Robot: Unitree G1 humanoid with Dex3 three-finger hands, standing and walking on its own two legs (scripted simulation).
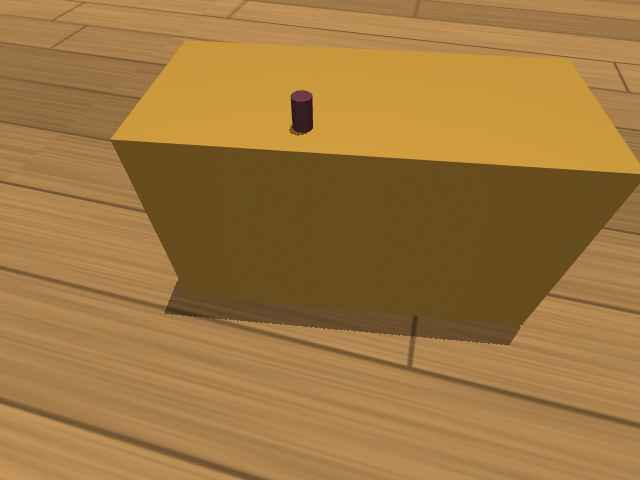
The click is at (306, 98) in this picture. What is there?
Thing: squat round
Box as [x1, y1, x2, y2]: [291, 90, 312, 132]
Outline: 299,90 291,94 292,125 294,130 299,132 306,132 312,128 312,98 309,92
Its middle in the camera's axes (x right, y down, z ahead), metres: -0.05 -0.30 +0.93
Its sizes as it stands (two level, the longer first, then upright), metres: 0.051 0.051 0.084
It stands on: a support 0.70 m high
